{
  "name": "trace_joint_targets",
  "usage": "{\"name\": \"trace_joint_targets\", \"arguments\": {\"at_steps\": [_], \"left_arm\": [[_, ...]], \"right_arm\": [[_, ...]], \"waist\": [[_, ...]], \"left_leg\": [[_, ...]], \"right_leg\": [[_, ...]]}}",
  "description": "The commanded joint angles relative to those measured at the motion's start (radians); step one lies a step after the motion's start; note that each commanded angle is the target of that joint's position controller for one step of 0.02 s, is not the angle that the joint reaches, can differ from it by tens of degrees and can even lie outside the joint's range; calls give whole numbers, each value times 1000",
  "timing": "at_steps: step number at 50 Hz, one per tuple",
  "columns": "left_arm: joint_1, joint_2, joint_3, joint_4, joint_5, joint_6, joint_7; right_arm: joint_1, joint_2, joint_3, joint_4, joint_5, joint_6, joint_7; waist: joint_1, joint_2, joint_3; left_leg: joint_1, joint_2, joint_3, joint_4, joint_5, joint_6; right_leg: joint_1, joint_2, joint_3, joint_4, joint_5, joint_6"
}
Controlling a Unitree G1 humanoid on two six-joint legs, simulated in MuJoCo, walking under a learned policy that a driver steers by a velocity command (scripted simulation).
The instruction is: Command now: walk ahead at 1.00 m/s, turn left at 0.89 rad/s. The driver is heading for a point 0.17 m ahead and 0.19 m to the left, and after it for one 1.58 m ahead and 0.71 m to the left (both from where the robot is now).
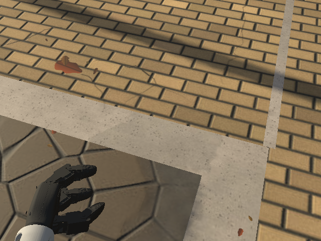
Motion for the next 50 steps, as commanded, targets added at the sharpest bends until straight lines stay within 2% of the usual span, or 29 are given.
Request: {"name": "trace_joint_targets", "arguments": {"at_steps": [1, 4, 5, 6, 7, 8, 9, 10, 13, 15, 19, 22, 23, 24, 25, 26, 27, 28, 30, 32, 35, 43, 44, 45, 46, 47, 48, 49, 50], "left_arm": [[173, 103, 55, -3, -27, 32, 24], [393, 121, 98, 58, -44, 30, 34], [554, 122, 102, 94, -26, 18, 24], [587, 145, 93, 94, 6, 19, 4], [430, 260, 115, 65, 23, 5, -2], [360, 152, 102, 61, 4, 4, -2], [334, 93, 80, 74, -12, 13, 3], [337, 77, 70, 94, -9, 15, 2], [332, 38, 59, 170, 7, 10, 7], [307, 56, 64, 194, 13, 10, 23], [340, 201, 96, 242, 10, 24, 54], [358, 286, 119, 245, 0, 42, 62], [320, 268, 117, 217, -6, 39, 59], [386, 164, 92, 193, 9, 22, 45], [486, 80, 51, 117, 36, -6, 21], [427, 229, 76, 150, 53, -25, 2], [339, 214, 74, 92, 2, -18, 3], [308, 196, 69, 98, 7, -9, 18], [323, 202, 76, 112, 11, 31, 27], [309, 176, 76, 106, 20, 53, 32], [238, 94, 51, 85, 32, 61, 36], [188, 138, 77, 69, 9, 64, 20], [205, 136, 83, 77, 12, 58, 17], [189, 167, 86, 62, 31, 59, 18], [163, 213, 90, 41, 75, 70, 19], [154, 191, 90, 40, 77, 67, 21], [116, 108, 66, 25, 58, 67, 20], [95, 58, 46, 27, 40, 73, 13], [92, 68, 46, 30, 17, 82, 8]], "right_arm": [[-205, -170, -44, -128, 13, -26, -22], [-250, -79, -14, -155, -3, -19, -13], [-255, 3, 10, -179, -21, -20, -8], [-224, 97, 42, -223, -25, -25, -15], [-12, 33, 28, -261, 55, -36, -4], [-114, -31, 19, -234, 51, -9, -13], [-200, -48, 14, -255, 15, 15, -9], [-204, -34, 15, -250, -5, 35, -9], [-260, -22, 18, -319, 17, 39, 14], [-347, -41, 16, -363, 1, 33, 18], [-435, -11, 24, -386, -7, 8, 51], [-221, -123, -32, -316, 3, 20, 63], [-22, -211, -73, -258, 3, 25, 55], [12, -263, -92, -230, 18, 33, 35], [-82, -364, -90, -302, -53, 20, 14], [-36, -285, -82, -325, -60, 19, 16], [-100, -278, -79, -309, -66, 13, 20], [-148, -256, -80, -301, -29, 5, 22], [-242, -210, -64, -309, -19, 8, 10], [-283, -198, -67, -298, -19, 22, -2], [-274, -219, -77, -278, -18, 52, -30], [-275, -169, -65, -274, -8, 92, -48], [-267, -140, -56, -268, -6, 89, -46], [-174, -65, -32, -248, -20, 89, -41], [-127, -94, -34, -260, -22, 83, -41], [-79, -168, -54, -232, -28, 72, -41], [-110, -202, -60, -196, -25, 77, -43], [-143, -174, -53, -175, -38, 87, -45], [-173, -146, -46, -181, -52, 93, -46]], "waist": [[144, 82, -144], [276, 26, -204], [325, -25, -278], [279, -213, -223], [94, -489, -257], [129, -257, -111], [138, -124, 10], [125, -11, 39], [78, -37, 83], [88, -25, 93], [119, -8, -15], [13, -145, -180], [-86, -116, -260], [-51, 87, -244], [81, 386, -470], [-41, 153, -632], [10, 102, -515], [58, -37, -345], [138, -25, -190], [163, 1, -146], [148, 20, -196], [125, 181, -228], [133, 168, -218], [85, -2, -247], [36, -238, -177], [21, -273, -200], [41, -159, -173], [42, -81, -160], [48, -74, -135]], "left_leg": [[-351, 160, -212, -54, 168, -59], [-426, 85, -93, 384, 42, -143], [-584, 81, -50, 694, -155, -152], [-777, 86, 1, 1032, -267, -160], [-897, 181, 59, 1141, -72, -177], [-959, 284, 110, 1262, 45, -207], [-977, 290, 147, 1333, 94, -226], [-927, 307, 155, 1382, 93, -234], [-845, 361, 110, 1242, 166, -262], [-768, 354, 171, 1057, 231, -291], [-456, 288, 353, 527, 347, -260], [-175, 162, 392, 340, 303, -196], [105, 138, 342, 192, 413, -141], [366, 204, 163, 68, 629, -77], [643, 582, -533, 19, 901, 211], [607, 554, -505, 44, 1024, 202], [488, 536, -495, -42, 703, 194], [305, 454, -417, -92, 550, 119], [25, 372, -280, -141, 577, 64], [-125, 310, -178, -136, 673, 31], [-188, 250, -131, -87, 814, -3], [-115, 232, -278, 42, 441, -113], [-130, 205, -260, 110, 361, -142], [-184, 127, -146, 320, 20, -195], [-333, 3, -4, 488, -221, -260], [-336, 80, -15, 667, -180, -311], [-304, 116, -26, 712, -101, -334], [-278, 153, 20, 687, -47, -355], [-273, 173, 74, 650, -17, -372]], "right_leg": [[529, 54, -78, -139, 282, 73], [758, -26, -77, -217, 222, 23], [946, -132, 6, -124, 140, -20], [916, -248, 184, -83, 366, -52], [806, -481, 743, -419, -102, -249], [689, -461, 696, -498, -497, -288], [555, -399, 513, -499, -400, -253], [460, -322, 366, -487, -281, -219], [304, -219, 48, -501, 20, -163], [258, -171, -130, -534, 307, -164], [341, -138, -319, -469, 862, -122], [489, -198, -333, -142, 1406, -107], [384, -178, -331, 91, 1291, -84], [102, -44, -314, 400, 273, -29], [-233, 135, -168, 816, -312, -8], [-165, 57, 15, 843, -253, -29], [-243, 64, -6, 800, -172, -25], [-243, 24, -29, 684, -139, -20], [-131, -8, -39, 569, -113, 1], [-52, -4, -66, 427, -95, 23], [35, 56, -109, 203, -1, 48], [211, 65, -46, -187, 196, 23], [289, 35, -58, -303, 298, -6], [390, -155, 101, -350, 415, -87], [377, -323, 375, -424, 587, -262], [322, -374, 554, -461, 442, -360], [284, -301, 439, -435, 328, -329], [254, -217, 323, -419, 208, -264], [236, -161, 287, -423, 138, -229]]}}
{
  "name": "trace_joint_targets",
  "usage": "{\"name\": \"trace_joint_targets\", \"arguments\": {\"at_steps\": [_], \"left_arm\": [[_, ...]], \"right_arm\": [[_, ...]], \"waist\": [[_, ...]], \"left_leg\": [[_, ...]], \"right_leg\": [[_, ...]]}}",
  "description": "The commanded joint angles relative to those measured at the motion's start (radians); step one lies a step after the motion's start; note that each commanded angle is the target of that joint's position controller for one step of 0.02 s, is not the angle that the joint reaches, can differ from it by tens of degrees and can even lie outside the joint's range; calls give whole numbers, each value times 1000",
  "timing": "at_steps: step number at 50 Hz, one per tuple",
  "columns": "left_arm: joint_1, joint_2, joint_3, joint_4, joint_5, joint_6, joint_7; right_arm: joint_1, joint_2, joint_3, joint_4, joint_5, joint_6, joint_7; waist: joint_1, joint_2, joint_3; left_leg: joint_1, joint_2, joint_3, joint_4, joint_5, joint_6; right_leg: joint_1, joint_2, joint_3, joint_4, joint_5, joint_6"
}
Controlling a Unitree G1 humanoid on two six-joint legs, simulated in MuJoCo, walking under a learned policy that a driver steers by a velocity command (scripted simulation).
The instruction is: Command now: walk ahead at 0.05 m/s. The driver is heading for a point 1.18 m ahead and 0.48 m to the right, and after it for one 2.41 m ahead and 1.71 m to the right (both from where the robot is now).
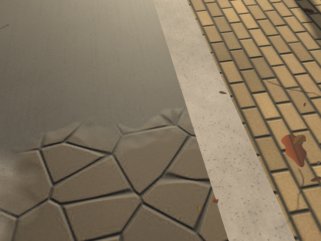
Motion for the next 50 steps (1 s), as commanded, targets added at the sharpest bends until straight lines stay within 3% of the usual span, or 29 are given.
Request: {"name": "trace_joint_targets", "arguments": {"at_steps": [1, 2, 3, 6, 9, 11, 12, 13, 14, 15, 16, 17, 18, 21, 26, 29, 33, 34, 35, 36, 37, 38, 39, 40, 42, 43, 46, 48, 50], "left_arm": [[-120, 133, 29, -105, -41, 4, -5], [-79, 182, 52, -102, -46, 17, -2], [-35, 199, 64, -95, -45, 27, 2], [26, 189, 75, -93, -45, 37, 9], [38, 193, 91, -94, -63, 46, 18], [19, 192, 100, -99, -82, 56, 29], [36, 165, 95, -100, -81, 59, 32], [27, 114, 82, -135, -79, 52, 28], [56, 191, 108, -128, -63, 39, 22], [81, 237, 125, -101, -59, 39, 17], [113, 222, 125, -73, -60, 50, 16], [134, 194, 119, -60, -56, 62, 19], [137, 169, 109, -60, -56, 70, 15], [28, 136, 83, -117, -72, 70, 1], [-39, 108, 56, -178, -63, 69, -30], [-33, 122, 61, -185, -62, 77, -39], [-3, 148, 83, -187, -64, 105, -52], [74, 170, 101, -163, -60, 106, -46], [185, 250, 134, -137, -57, 102, -26], [193, 397, 161, -159, -60, 93, -5], [165, 347, 141, -194, -23, 58, -20], [130, 298, 126, -183, -29, 36, -29], [80, 270, 120, -169, -53, 27, -20], [30, 245, 110, -178, -67, 31, -11], [-40, 245, 104, -200, -54, 41, 8], [-48, 240, 101, -200, -46, 43, 14], [-34, 206, 82, -176, -35, 42, 22], [-28, 180, 64, -150, -25, 43, 19], [-32, 122, 36, -119, -10, 36, 8]], "right_arm": [[58, -63, -21, -28, -19, -1, -1], [19, -55, -18, -36, -11, -7, 0], [-4, -39, -13, -38, -3, -12, 0], [-19, -23, -8, -20, 15, -23, -1], [6, -43, -18, 11, 28, -43, 6], [80, -56, -29, 53, 30, -56, 15], [109, -97, -41, 67, 19, -56, 14], [80, -185, -57, 68, -24, -51, 14], [1, -148, -50, 40, -63, -57, 17], [-63, -83, -31, 15, -56, -62, 7], [-104, -43, -19, 8, -37, -64, -2], [-111, -31, -14, 11, -15, -63, -9], [-103, -32, -10, 14, -6, -61, -15], [-27, -56, -15, 27, -16, -41, -26], [21, -135, -39, 44, -12, -23, -11], [-2, -164, -53, 48, 1, -31, 8], [-19, -169, -66, 61, 40, -55, 32], [-24, -156, -64, 69, 47, -59, 33], [25, -132, -58, 81, 35, -68, 38], [29, -40, -28, 21, -38, -77, 40], [-25, -81, -31, 8, -41, -82, 37], [-92, -126, -42, 3, -6, -79, 33], [-102, -120, -41, -2, 2, -78, 23], [-90, -120, -42, 11, -9, -74, 11], [-50, -123, -43, 27, -21, -69, 7], [-16, -111, -39, 44, -16, -67, 8], [40, -76, -18, 87, -1, -52, 7], [34, -57, -5, 88, 3, -44, 11], [25, -40, 7, 87, 5, -42, 20]], "waist": [[-59, -119, -62], [-33, -135, -54], [-14, -157, -74], [9, -230, -125], [-3, -258, -150], [-48, -239, -174], [-45, -183, -198], [-14, 147, -146], [-7, 201, -110], [16, 122, -103], [34, 79, -97], [32, 83, -87], [24, 98, -69], [-39, 103, -37], [-78, 113, -54], [-60, 119, -58], [-15, 126, -84], [34, 92, -118], [80, -35, -176], [20, -373, -208], [81, -282, -373], [82, -162, -286], [42, -118, -194], [13, -80, -145], [-31, -111, -134], [-40, -114, -154], [-22, -123, -202], [-7, -150, -195], [6, -164, -170]], "left_leg": [[-17, 101, 98, 26, 35, -55], [-1, 83, 138, -44, 34, -54], [20, 69, 148, -112, 24, -50], [68, 52, 116, -286, 19, -25], [144, 44, 91, -469, 90, 8], [322, 75, 95, -686, 260, 49], [477, 188, 38, -712, 318, 91], [508, 414, -203, -731, 449, 229], [410, 561, -264, -729, 677, 317], [390, 531, -172, -709, 746, 305], [388, 453, -71, -689, 732, 257], [416, 413, -13, -672, 741, 233], [417, 399, 39, -662, 823, 234], [473, 386, 122, -677, 846, 258], [511, 445, 187, -681, 845, 276], [466, 460, 252, -660, 871, 255], [444, 473, 327, -526, 900, 182], [388, 437, 378, -398, 917, 139], [202, 366, 411, -183, 739, 62], [-193, 208, 413, 140, -135, -30], [-251, 148, 152, 289, -196, -36], [-266, 181, 107, 290, -116, -13], [-273, 195, 102, 222, -24, 3], [-260, 208, 99, 154, 46, 3], [-153, 174, 112, 83, 136, -11], [-131, 163, 122, 52, 157, -23], [-43, 180, 155, -51, 195, -53], [30, 202, 171, -115, 211, -51], [120, 229, 171, -206, 225, -35]], "right_leg": [[83, -194, 341, -212, 0, -152], [90, -162, 316, -211, 46, -145], [128, -151, 317, -205, 68, -147], [229, -165, 391, -205, 18, -163], [253, -168, 461, -210, 20, -160], [170, -125, 440, -186, -41, -112], [37, -73, 379, -108, -171, -63], [-207, 68, 156, 124, -347, -8], [-278, 41, 81, 358, -448, 42], [-262, -5, 54, 507, -398, 62], [-258, -11, 39, 567, -335, 73], [-292, -21, 29, 639, -278, 85], [-321, -35, 7, 703, -250, 98], [-386, -88, -81, 629, -168, 130], [-300, -141, -137, 413, -162, 122], [-191, -130, -186, 301, -157, 87], [-14, -95, -220, 88, -142, 5], [127, -59, -225, -25, -53, -34], [378, -86, -103, -100, 249, -103], [614, -354, 298, -30, 784, -268], [574, -463, 508, -120, 578, -421], [498, -417, 401, -160, 437, -374], [417, -346, 330, -176, 300, -309], [348, -299, 285, -181, 235, -263], [220, -237, 235, -187, 265, -238], [216, -232, 213, -179, 302, -239], [198, -227, 140, -149, 358, -232], [152, -222, 114, -155, 285, -224], [102, -228, 100, -176, 150, -217]]}}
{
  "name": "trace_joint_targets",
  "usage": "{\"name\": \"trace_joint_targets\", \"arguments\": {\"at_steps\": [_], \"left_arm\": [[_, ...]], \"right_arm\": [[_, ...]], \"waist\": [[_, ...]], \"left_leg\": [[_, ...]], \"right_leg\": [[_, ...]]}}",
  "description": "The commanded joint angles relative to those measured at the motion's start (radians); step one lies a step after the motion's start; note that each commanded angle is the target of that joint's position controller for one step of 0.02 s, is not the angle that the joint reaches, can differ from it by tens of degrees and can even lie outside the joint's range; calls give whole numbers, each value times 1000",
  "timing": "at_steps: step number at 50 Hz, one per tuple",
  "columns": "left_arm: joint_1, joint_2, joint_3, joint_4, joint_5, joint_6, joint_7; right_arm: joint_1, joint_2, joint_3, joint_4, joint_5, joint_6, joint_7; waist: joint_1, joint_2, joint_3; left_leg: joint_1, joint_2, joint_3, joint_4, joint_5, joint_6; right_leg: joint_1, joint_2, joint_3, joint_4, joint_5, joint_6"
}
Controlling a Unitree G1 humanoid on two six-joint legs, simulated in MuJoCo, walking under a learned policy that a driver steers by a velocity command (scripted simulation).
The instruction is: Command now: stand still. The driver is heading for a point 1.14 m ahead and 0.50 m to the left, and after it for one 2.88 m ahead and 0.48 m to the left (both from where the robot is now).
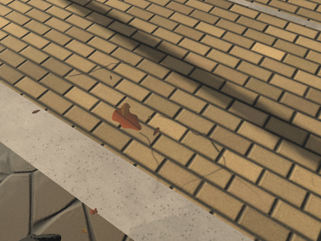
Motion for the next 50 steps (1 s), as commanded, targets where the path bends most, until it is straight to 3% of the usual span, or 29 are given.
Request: {"name": "trace_joint_targets", "arguments": {"at_steps": [1, 4, 6, 7, 8, 9, 10, 11, 13, 14, 16, 18, 20, 22, 23, 24, 25, 26, 27, 30, 37, 41, 42, 45, 46, 47, 48, 49, 50], "left_arm": [[-9, 66, 3, -23, 20, -24, -11], [-30, 142, 23, 3, 8, -23, -11], [10, 148, 30, 24, -12, -19, 1], [37, 132, 31, 17, -2, -23, 9], [12, 103, 28, -10, 17, -25, 16], [-80, 85, 25, -36, 14, -26, 23], [-115, 84, 27, -53, 4, -26, 24], [-92, 71, 30, -40, -6, -21, 21], [-76, 59, 31, -32, -6, -20, 15], [-94, 41, 27, -34, -6, -26, 12], [-104, 10, 20, -35, -15, -39, 0], [-59, 19, 22, -19, -34, -53, -21], [7, 48, 39, -1, -52, -72, -37], [183, 94, 67, 69, -52, -87, -29], [238, 143, 78, 75, -44, -91, -20], [183, 210, 81, 51, 16, -104, -29], [99, 195, 80, 27, 22, -125, -27], [64, 133, 62, 28, -2, -134, -17], [73, 110, 52, 28, -15, -136, -11], [164, 106, 41, 71, -4, -152, -5], [276, 101, 26, 155, 20, -150, -13], [326, 124, 27, 198, 10, -133, -11], [316, 140, 29, 203, 9, -127, -10], [308, 227, 43, 212, 0, -110, 3], [317, 247, 44, 220, -7, -107, 3], [302, 238, 36, 224, -14, -112, -1], [299, 176, 13, 210, -10, -126, 0], [429, 15, -41, 153, -38, -159, -15], [271, 155, -9, 146, -84, -193, -14]], "right_arm": [[14, -39, 6, -51, 8, -5, 10], [4, -103, -12, -80, 19, -9, 14], [26, -124, -19, -92, 11, -15, 18], [36, -180, -32, -102, 6, -17, 16], [57, -223, -49, -97, 21, -18, 12], [102, -212, -50, -98, 8, -18, 9], [155, -186, -46, -91, -11, -27, 6], [127, -173, -47, -97, -7, -32, 0], [46, -152, -51, -124, 28, -22, -17], [33, -138, -51, -130, 35, -8, -26], [48, -143, -61, -138, 29, 20, -39], [83, -145, -67, -145, 38, 29, -43], [32, -159, -65, -169, 40, 24, -32], [-49, -102, -46, -210, 42, 18, -26], [28, -6, -22, -197, 36, 13, -15], [9, -16, -21, -262, 47, -11, -7], [-10, -73, -28, -273, 53, -27, 1], [-11, -122, -42, -251, 46, -27, 8], [13, -124, -46, -226, 34, -26, 14], [12, -75, -29, -217, 38, -38, 32], [-105, -45, -11, -245, 53, -42, 61], [-218, 6, 18, -269, 55, -57, 101], [-230, 14, 24, -276, 58, -60, 110], [-153, -33, 4, -272, 56, -56, 109], [-20, -77, -21, -250, 50, -52, 105], [213, -151, -65, -188, 52, -42, 86], [375, -209, -90, -120, 54, -27, 60], [328, -278, -87, -137, 35, -49, 52], [379, -155, -59, -129, 16, -67, 58]], "waist": [[29, -177, -165], [18, -184, -81], [9, -126, -69], [38, 0, -77], [49, 167, -82], [-18, 249, -67], [-57, 238, -94], [-32, 171, -110], [2, 100, -119], [-2, 95, -132], [-15, 119, -169], [-21, 143, -224], [29, 204, -165], [128, 129, -118], [105, -80, -171], [62, -208, -92], [25, -227, -27], [22, -179, 16], [23, -134, 3], [55, -112, 8], [100, -106, 114], [129, -62, 173], [116, -66, 174], [1, -178, 47], [-86, -207, -34], [-213, -187, -147], [-253, -76, -203], [-90, 237, -413], [-202, 46, -484]], "left_leg": [[213, 29, 26, -96, 28, 17], [208, -11, 75, -219, 10, 61], [216, -7, 43, -356, 177, 104], [247, 68, -88, -381, 442, 150], [258, 174, -297, -466, 490, 269], [303, 259, -490, -560, 459, 382], [366, 287, -546, -593, 434, 415], [388, 251, -492, -568, 415, 381], [406, 179, -395, -527, 401, 302], [415, 143, -369, -516, 407, 279], [436, 114, -376, -496, 423, 271], [372, 90, -419, -555, -88, 275], [181, 74, -480, -612, -328, 266], [-109, -22, -387, -477, -341, 167], [-228, -117, -210, -112, -311, 116], [-440, -100, -204, 59, -203, 110], [-485, -2, -173, 190, -115, 108], [-508, 18, -146, 245, -36, 95], [-490, 34, -119, 299, 16, 84], [-473, 63, -64, 434, 166, 81], [-510, 86, -4, 312, 316, 69], [-470, 88, 105, 100, 300, 123], [-419, 73, 141, 37, 273, 147], [-59, -78, 270, -39, 137, 220], [154, -121, 248, -67, 79, 260], [498, -136, 188, -187, 130, 320], [860, -25, -32, -214, 69, 331], [1130, 302, -680, -405, -333, 503], [1032, 318, -784, -581, -484, 436]], "right_leg": [[15, -254, 118, -135, 111, -167], [26, -273, 129, -97, 59, -162], [78, -249, 112, -21, 84, -111], [51, -175, 45, 98, 28, -56], [-32, -21, -101, 261, -88, 32], [-156, 55, -97, 395, -288, 70], [-241, 39, -20, 583, -452, 77], [-262, 17, 17, 666, -434, 81], [-275, -18, 30, 585, -323, 93], [-254, -13, 10, 504, -285, 104], [-204, 12, -10, 377, -249, 119], [-75, 20, -24, 226, -244, 102], [104, 27, -43, 83, -216, 79], [431, -63, -23, -154, -62, 38], [562, -296, 215, -182, -266, 0], [450, -491, 580, -290, -545, -106], [373, -518, 621, -332, -658, -150], [356, -464, 491, -331, -590, -124], [361, -408, 373, -320, -493, -86], [331, -325, 121, -319, -239, -41], [344, -316, -140, -369, -45, -42], [426, -339, -262, -376, 122, -25], [437, -338, -302, -354, 284, -17], [428, -360, -371, -132, 1231, -23], [383, -392, -351, 38, 1369, -48], [256, -390, -331, 255, 1319, -56], [-55, -311, -290, 601, 611, -35], [-397, -110, -164, 1030, -284, -4], [-402, -114, 59, 1064, -226, -42]]}}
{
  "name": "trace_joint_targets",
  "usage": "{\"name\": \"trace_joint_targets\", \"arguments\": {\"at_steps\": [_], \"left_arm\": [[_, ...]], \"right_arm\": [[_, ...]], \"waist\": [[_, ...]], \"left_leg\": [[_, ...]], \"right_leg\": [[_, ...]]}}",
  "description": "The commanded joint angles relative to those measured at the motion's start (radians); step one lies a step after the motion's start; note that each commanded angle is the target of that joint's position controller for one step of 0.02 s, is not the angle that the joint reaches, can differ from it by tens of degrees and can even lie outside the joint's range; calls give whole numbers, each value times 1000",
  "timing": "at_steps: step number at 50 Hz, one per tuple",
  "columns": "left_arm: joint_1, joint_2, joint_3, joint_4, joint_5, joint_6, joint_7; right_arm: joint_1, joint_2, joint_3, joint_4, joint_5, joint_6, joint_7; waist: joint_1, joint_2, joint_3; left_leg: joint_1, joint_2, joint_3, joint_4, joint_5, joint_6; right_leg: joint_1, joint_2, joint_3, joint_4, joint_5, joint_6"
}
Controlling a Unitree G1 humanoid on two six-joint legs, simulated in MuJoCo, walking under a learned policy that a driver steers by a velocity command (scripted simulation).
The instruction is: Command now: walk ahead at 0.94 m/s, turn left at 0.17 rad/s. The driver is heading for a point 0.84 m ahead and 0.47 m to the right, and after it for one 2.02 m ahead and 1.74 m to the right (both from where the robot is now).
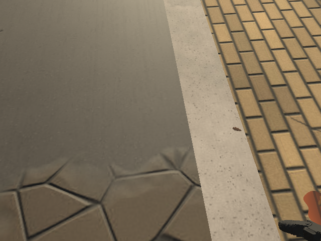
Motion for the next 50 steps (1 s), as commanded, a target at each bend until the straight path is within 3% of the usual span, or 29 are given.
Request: {"name": "trace_joint_targets", "arguments": {"at_steps": [1, 2, 3, 4, 6, 11, 15, 17, 19, 21, 22, 23, 24, 25, 26, 27, 29, 32, 34, 38, 40, 41, 42, 43, 44, 45, 46, 47, 50], "left_arm": [[-212, 173, 27, -202, -95, -80, 1], [-226, 131, 16, -212, -85, -73, 6], [-202, 120, 22, -191, -58, -54, 6], [-126, 110, 28, -159, -55, -25, -1], [-91, 92, 38, -120, -48, 25, -10], [-239, 67, 40, -151, -34, 24, -24], [-383, 49, 32, -202, -21, -9, -71], [-387, 83, 46, -224, -25, -15, -95], [-264, 128, 71, -218, -41, 5, -94], [175, 257, 135, -120, -43, 57, -69], [333, 280, 144, -65, -32, 70, -51], [181, 214, 110, -99, 16, 36, -50], [61, 149, 88, -171, 27, 21, -50], [22, 148, 86, -202, 30, 5, -52], [-55, 147, 85, -218, 19, -9, -58], [-143, 159, 87, -241, 16, -20, -53], [-225, 160, 86, -263, 12, -18, -37], [-191, 139, 80, -234, -10, -12, -8], [-168, 161, 91, -215, -24, 0, 5], [-127, 142, 92, -182, -39, 17, 10], [-172, 122, 90, -195, -24, 22, 5], [-216, 103, 83, -215, -9, 19, -5], [-255, 37, 62, -248, 10, 19, -16], [-79, -50, 36, -282, -33, 14, -18], [-71, 7, 27, -296, -86, 15, -13], [-188, 101, 46, -285, -64, 24, -8], [-270, 126, 58, -289, -30, 33, -8], [-289, 116, 58, -300, -8, 33, -11], [-319, 95, 63, -312, -27, 49, -32]], "right_arm": [[406, -173, -65, 57, -40, -36, -18], [339, -161, -60, 77, -41, -54, -17], [269, -100, -45, 83, -51, -67, -18], [220, -57, -33, 80, -65, -76, -19], [185, -26, -30, 95, -53, -95, -18], [183, -42, -33, 118, -67, -120, -53], [273, -101, -41, 152, -54, -111, -88], [290, -151, -51, 158, -55, -84, -107], [254, -215, -69, 142, -51, -50, -128], [101, -244, -81, 87, -51, -43, -122], [57, -150, -58, 65, -30, -70, -94], [157, 35, 9, -7, 4, -111, -58], [120, -19, 23, -37, 10, -148, -39], [59, -75, 13, -77, 12, -161, -30], [58, -79, 14, -74, -7, -158, -31], [83, -74, 12, -56, -31, -144, -37], [119, -115, -2, -28, -43, -108, -53], [-27, -78, 17, -83, -74, -95, -70], [-113, -39, 28, -108, -62, -97, -65], [-131, -96, -6, -112, -7, -108, -58], [-4, -146, -40, -72, 6, -118, -56], [163, -171, -65, -29, 10, -120, -59], [374, -192, -78, 22, 16, -115, -64], [396, -259, -78, 24, -41, -112, -49], [294, -262, -87, 16, -47, -104, -40], [228, -171, -74, -9, -34, -102, -45], [219, -135, -62, 9, -37, -95, -47], [224, -132, -59, 28, -43, -94, -47], [212, -66, -43, 89, -32, -102, -51]], "waist": [[-234, 54, -272], [-167, -39, -138], [-112, -33, -81], [-59, 21, -45], [-23, 52, 0], [-43, 36, 84], [-90, -1, 117], [-69, 41, 76], [22, 127, -29], [258, 142, -181], [313, -187, -141], [109, -441, -234], [86, -230, -268], [37, -64, -207], [-37, 129, -112], [-90, 171, -66], [-128, 127, -15], [-65, 40, 31], [-9, -25, 6], [17, -118, -49], [-65, -145, -95], [-166, -126, -162], [-261, -43, -296], [-139, 363, -369], [-98, 464, -266], [-134, 247, -123], [-140, 74, -53], [-124, 36, -27], [-97, 76, 3]], "left_leg": [[892, 385, -816, -567, -431, 170], [705, 371, -690, -589, -302, 145], [578, 333, -558, -585, -225, 121], [466, 294, -428, -599, -155, 88], [367, 237, -243, -644, -2, 37], [328, 109, 61, -707, 336, -87], [498, 159, 121, -697, 539, -151], [635, 183, 137, -593, 910, -186], [711, 217, 140, -389, 1327, -194], [473, 237, 88, 119, 1450, -154], [100, 43, 107, 772, 486, -193], [-297, -91, -122, 1073, -354, -178], [-279, -53, -255, 957, -238, -71], [-246, -23, -283, 812, -163, -25], [-195, 16, -289, 681, -112, -25], [-110, 54, -304, 579, -83, -45], [-13, 102, -301, 420, -67, -105], [94, 96, -231, 99, 100, -176], [209, 44, -195, -115, 257, -203], [277, 13, -253, -300, 304, -221], [361, 42, -269, -291, 228, -185], [541, 56, -258, -262, 163, -167], [800, 162, -367, -258, 67, -143], [1016, 346, -836, -433, -374, -25], [923, 455, -1129, -586, -707, 51], [780, 415, -999, -599, -587, 37], [676, 365, -800, -575, -381, 12], [606, 331, -684, -567, -264, 15], [541, 244, -395, -600, -22, -45]], "right_leg": [[-829, 63, 252, 511, 55, -84], [-815, 12, 250, 438, 106, -80], [-778, -29, 251, 383, 163, -71], [-704, -61, 264, 351, 225, -61], [-662, -85, 248, 271, 274, -37], [-697, 9, 158, -24, 612, -18], [-701, 60, 48, -316, 754, -55], [-672, 127, -24, -387, 723, -87], [-521, 195, -95, -342, 607, -104], [-30, 188, -8, -221, 402, -185], [232, 154, 47, -281, 434, -283], [363, -18, 584, -447, -69, -443], [240, -84, 849, -701, -293, -424], [123, -113, 943, -814, -354, -390], [-58, -107, 927, -838, -308, -368], [-212, -56, 844, -823, -215, -357], [-394, 35, 683, -830, -73, -338], [-570, 119, 505, -822, 60, -313], [-597, 160, 455, -787, 60, -258], [-405, 127, 542, -671, -23, -197], [-326, 96, 563, -542, 32, -160], [-382, 123, 529, -352, 129, -125], [-494, 171, 452, -23, 77, -83], [-784, 242, 372, 293, -184, -59], [-988, 143, 277, 430, -53, -56], [-994, 100, 253, 428, 45, -57], [-948, 68, 229, 386, 94, -62], [-911, 31, 248, 340, 136, -63], [-838, -27, 244, 191, 206, -75]]}}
